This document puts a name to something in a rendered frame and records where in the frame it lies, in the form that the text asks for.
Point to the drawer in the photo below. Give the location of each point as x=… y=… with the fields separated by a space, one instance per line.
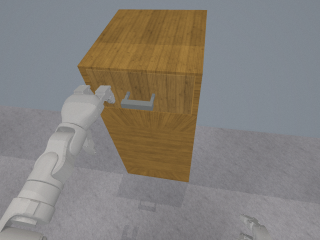
x=173 y=92

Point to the cabinet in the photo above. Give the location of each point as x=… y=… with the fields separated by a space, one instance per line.
x=160 y=41

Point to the robot left hand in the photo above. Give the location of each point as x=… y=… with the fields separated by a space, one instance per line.
x=84 y=107

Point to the handle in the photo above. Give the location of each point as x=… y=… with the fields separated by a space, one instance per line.
x=137 y=104

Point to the robot left upper arm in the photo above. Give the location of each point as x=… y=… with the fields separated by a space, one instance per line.
x=13 y=233

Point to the left robot forearm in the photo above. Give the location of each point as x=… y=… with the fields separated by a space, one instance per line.
x=36 y=201

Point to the robot right hand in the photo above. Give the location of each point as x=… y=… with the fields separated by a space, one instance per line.
x=259 y=232

